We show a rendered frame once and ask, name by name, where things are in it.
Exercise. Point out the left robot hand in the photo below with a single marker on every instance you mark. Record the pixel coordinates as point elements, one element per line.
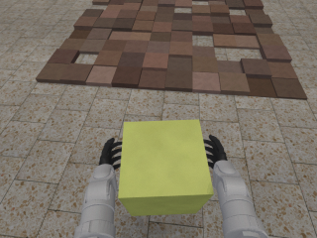
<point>107,153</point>

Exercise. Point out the right robot hand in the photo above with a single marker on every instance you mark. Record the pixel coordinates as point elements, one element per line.
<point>217,151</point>

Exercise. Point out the robot right forearm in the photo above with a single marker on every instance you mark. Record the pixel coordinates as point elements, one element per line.
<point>239,216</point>

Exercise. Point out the carton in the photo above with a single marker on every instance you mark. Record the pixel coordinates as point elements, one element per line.
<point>164,168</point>

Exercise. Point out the robot left forearm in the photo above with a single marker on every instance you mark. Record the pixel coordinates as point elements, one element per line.
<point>98,208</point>

